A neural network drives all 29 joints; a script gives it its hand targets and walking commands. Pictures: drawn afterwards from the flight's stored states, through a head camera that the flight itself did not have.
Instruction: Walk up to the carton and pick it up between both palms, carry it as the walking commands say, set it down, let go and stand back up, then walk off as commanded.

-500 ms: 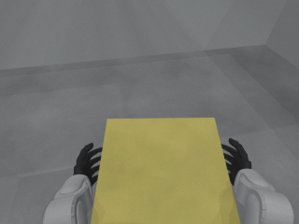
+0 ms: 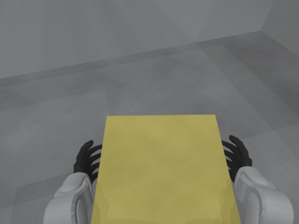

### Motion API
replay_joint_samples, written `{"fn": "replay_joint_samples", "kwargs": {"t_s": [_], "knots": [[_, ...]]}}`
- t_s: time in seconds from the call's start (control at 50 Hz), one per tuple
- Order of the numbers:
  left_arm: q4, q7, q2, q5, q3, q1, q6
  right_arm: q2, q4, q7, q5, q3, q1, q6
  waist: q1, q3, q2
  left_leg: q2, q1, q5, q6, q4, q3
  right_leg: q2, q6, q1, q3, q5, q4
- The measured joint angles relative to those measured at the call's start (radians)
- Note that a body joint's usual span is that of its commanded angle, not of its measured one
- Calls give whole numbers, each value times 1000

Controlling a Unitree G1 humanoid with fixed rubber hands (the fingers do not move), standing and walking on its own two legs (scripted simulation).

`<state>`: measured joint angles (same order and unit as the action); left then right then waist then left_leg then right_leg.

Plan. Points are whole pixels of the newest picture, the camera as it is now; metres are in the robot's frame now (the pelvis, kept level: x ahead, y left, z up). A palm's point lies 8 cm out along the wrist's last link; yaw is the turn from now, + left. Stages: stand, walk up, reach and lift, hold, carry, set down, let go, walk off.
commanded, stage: carry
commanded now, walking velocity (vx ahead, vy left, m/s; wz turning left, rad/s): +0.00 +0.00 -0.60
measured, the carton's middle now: (160, 178) +0.25 +0.00 +0.00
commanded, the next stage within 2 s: none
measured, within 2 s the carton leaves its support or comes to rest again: neither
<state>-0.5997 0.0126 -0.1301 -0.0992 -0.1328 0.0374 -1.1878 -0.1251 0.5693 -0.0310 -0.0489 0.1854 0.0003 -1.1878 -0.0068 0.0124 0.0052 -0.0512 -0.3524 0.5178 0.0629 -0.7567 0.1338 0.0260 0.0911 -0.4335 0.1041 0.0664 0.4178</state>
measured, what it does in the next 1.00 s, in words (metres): steps to the right, turning right: left foot, then right foot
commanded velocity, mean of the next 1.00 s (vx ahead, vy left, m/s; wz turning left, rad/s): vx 0.00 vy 0.00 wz -0.60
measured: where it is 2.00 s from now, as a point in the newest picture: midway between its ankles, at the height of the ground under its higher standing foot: outside the picture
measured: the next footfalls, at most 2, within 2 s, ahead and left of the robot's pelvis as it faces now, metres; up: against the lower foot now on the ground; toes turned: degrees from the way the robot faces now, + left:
left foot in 0.08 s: +0.04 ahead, +0.11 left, +0.00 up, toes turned +6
right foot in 0.48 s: +0.13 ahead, -0.18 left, +0.00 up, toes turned -14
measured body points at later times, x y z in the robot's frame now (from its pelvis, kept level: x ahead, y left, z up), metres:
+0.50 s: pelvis +0.06 -0.07 -0.02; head +0.10 -0.07 +0.43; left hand +0.34 +0.05 +0.06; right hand +0.27 -0.30 +0.07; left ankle +0.00 +0.10 -0.73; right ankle +0.09 -0.17 -0.74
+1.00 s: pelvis +0.01 -0.12 +0.00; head +0.06 -0.14 +0.45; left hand +0.31 -0.06 +0.08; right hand +0.18 -0.39 +0.08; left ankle +0.05 -0.05 -0.74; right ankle +0.06 -0.18 -0.72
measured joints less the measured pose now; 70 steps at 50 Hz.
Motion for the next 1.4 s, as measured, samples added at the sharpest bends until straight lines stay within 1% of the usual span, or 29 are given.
{"fn": "replay_joint_samples", "kwargs": {"t_s": [0.08,0.12,0.14,0.18,0.2,0.26,0.32,0.38,0.46,0.48,0.52,0.54,0.58,0.66,0.82,0.9,0.94,0.96,0.98,1.02,1.06,1.1,1.14,1.2,1.28,1.34,1.36,1.38,1.4], "knots": [[-24,-2,0,0,3,0,15,0,22,1,7,0,-2,15,-1,0,0,4,9,-37,-1,161,-1,25,0,-4,-12,7,-3],[-27,-2,0,0,4,1,17,-1,23,3,8,0,0,19,0,1,14,9,30,-213,-32,228,7,27,-7,-4,-21,12,4],[-27,-2,0,0,4,4,17,-2,23,3,8,0,2,19,0,0,20,10,41,-246,-51,238,14,25,-19,-8,-25,36,28],[-27,-2,0,0,5,8,17,-2,23,4,8,-2,8,21,-2,-1,15,-5,56,-226,-78,238,21,25,-57,-55,-22,175,211],[-28,-2,0,0,5,8,17,-2,23,4,8,-2,10,23,-1,-1,12,-18,61,-213,-81,240,23,25,-68,-84,-23,226,321],[-34,-1,0,0,5,3,17,-3,26,6,8,-2,11,30,0,0,13,-60,66,-203,-63,250,25,13,-91,-138,-25,262,498],[-44,0,0,0,6,1,17,-3,30,8,8,-2,10,35,0,0,13,-99,66,-199,-37,252,32,-7,-107,-152,-25,264,512],[-62,3,0,0,9,1,17,-3,40,12,11,-2,10,42,0,0,14,-131,67,-181,-11,238,51,-17,-116,-147,-26,250,442],[-79,4,1,0,12,1,17,-4,57,15,11,-3,12,44,1,1,16,-166,67,-129,33,152,85,-18,-118,-94,-18,174,242],[-78,4,1,0,12,1,17,-4,57,15,11,-3,13,44,1,0,17,-175,61,-109,43,93,87,-19,-110,-57,-18,105,177],[-74,5,0,0,12,3,18,-2,50,15,11,-2,9,44,1,-13,1,-195,26,-27,48,-75,86,5,-55,-54,-28,144,220],[-69,5,0,0,12,3,18,-2,49,14,11,-2,13,43,1,-19,4,-177,3,32,48,-152,86,7,-36,-56,-43,167,237],[-64,4,0,0,14,7,16,-2,49,12,11,-2,20,40,1,-19,6,-122,-42,70,48,-250,85,8,-16,-52,-71,176,224],[-64,1,-1,0,13,11,18,-2,50,10,11,-5,21,39,0,-18,6,-37,-84,71,41,-279,83,21,-2,-25,-106,130,153],[-64,-5,-1,0,6,17,35,-2,50,5,11,-12,7,39,0,-18,7,52,-83,60,9,-52,81,71,27,-2,-142,34,26],[-64,-6,-1,0,5,18,36,-2,52,3,12,-12,7,39,-1,-16,9,64,-26,-6,-11,169,79,106,30,-3,-157,-26,-42],[-64,-6,-1,0,5,19,35,-3,53,2,13,-12,11,40,-1,-17,24,67,15,-148,-47,286,82,116,19,-3,-162,-39,-52],[-65,-6,-1,0,5,23,35,-3,53,2,13,-14,13,39,-1,-18,30,62,26,-244,-69,313,85,120,-5,-10,-160,-8,-25],[-67,-6,-1,0,5,27,35,-2,52,2,13,-16,13,39,-2,-19,28,49,32,-314,-91,313,89,127,-35,-35,-149,82,67],[-69,-6,-1,0,5,33,35,-3,51,2,13,-19,18,38,-2,-18,26,22,47,-301,-114,281,100,115,-71,-98,-124,218,347],[-69,-6,-1,0,5,33,30,-3,52,2,13,-19,21,37,-1,-13,27,-12,60,-265,-102,261,109,76,-87,-135,-102,260,550],[-70,-6,-1,0,4,30,25,-4,52,2,12,-19,22,36,-1,-8,28,-49,62,-253,-80,248,117,27,-103,-149,-99,264,659],[-70,-5,-1,0,3,29,19,-4,51,1,12,-19,22,31,0,-8,29,-89,61,-249,-60,236,125,-25,-116,-146,-100,266,678],[-71,-3,0,0,3,28,8,-4,49,1,11,-19,23,25,0,-8,30,-150,61,-239,-27,210,146,-80,-130,-125,-100,267,602],[-72,0,0,0,3,18,-6,-4,49,1,9,-19,28,24,0,-7,31,-229,62,-209,31,145,171,-99,-133,-68,-83,267,437],[-72,1,0,0,2,13,-9,-4,51,1,7,-19,26,24,0,-8,29,-282,55,-156,77,38,176,-97,-131,5,-70,242,292],[-65,2,-1,0,4,12,-8,2,46,1,7,-19,20,20,-1,-12,9,-305,41,-98,77,-20,165,-78,-122,-8,-70,248,322],[-50,3,-1,0,7,11,-8,9,38,1,6,-19,22,17,0,-14,1,-295,18,7,75,-92,148,-68,-110,-28,-79,268,362],[-33,4,-1,0,10,12,-9,14,27,0,5,-19,27,14,1,-15,1,-260,-9,84,75,-164,128,-65,-99,-42,-92,279,376]]}}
